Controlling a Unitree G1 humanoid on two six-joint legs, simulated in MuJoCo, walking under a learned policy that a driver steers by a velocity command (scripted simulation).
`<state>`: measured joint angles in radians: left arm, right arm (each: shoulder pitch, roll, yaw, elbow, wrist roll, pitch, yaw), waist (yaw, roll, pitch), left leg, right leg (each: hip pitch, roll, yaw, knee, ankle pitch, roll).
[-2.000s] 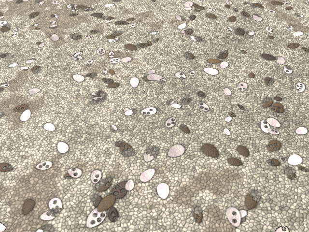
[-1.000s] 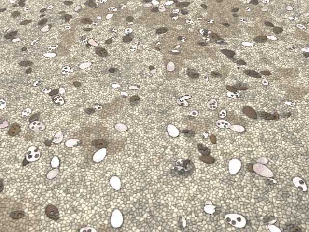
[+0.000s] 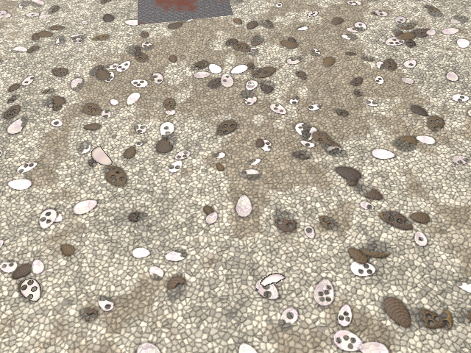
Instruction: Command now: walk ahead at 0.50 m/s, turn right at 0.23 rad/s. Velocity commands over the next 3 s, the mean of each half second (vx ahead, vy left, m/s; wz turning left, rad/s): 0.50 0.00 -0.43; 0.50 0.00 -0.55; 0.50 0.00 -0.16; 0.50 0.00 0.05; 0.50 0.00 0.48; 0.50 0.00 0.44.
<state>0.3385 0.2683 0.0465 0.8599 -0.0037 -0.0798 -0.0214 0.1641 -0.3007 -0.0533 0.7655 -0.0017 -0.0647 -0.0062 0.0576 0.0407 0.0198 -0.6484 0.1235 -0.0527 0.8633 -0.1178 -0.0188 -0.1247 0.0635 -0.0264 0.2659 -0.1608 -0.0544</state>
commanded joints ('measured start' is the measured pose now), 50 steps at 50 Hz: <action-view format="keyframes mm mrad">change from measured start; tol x32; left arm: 1 -31 176 42 -56 -12 -10 18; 50 -50 165 61 -208 -7 10 30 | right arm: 1 -76 -32 -4 -72 -1 -22 7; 13 250 -224 -72 -10 -4 -38 17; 50 -98 -57 -11 -45 -13 -35 17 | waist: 1 -16 -90 25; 13 -149 285 -384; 31 -133 -1 78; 38 9 -315 -221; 50 -31 -81 -17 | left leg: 1 47 -28 8 -198 167 -18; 10 385 -91 11 -436 63 46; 13 1048 315 -672 -541 -279 272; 20 504 156 -99 -724 -8 198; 31 676 165 196 -716 195 163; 36 703 137 289 -273 769 100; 39 -105 -157 3 534 -504 -11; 50 66 -29 11 -115 127 -44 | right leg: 1 -55 -226 164 -135 168 -156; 9 52 -285 282 35 143 -109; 14 -654 -86 176 997 -373 21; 27 -528 -187 61 513 182 48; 36 -163 -17 -102 309 -2 -90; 39 550 -413 889 38 -284 -396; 50 -90 -180 236 -73 226 -194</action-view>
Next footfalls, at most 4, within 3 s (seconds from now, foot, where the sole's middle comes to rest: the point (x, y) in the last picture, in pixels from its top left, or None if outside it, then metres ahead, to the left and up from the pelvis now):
0.22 left None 0.30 0.15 -0.79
0.74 right None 0.50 -0.18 -0.79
1.24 left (314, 241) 0.86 -0.15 -0.79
1.78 right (422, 219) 0.96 -0.52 -0.79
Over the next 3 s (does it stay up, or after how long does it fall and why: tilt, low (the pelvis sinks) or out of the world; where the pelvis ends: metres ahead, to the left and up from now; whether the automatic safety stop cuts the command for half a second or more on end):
stays up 1.51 -0.63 -0.01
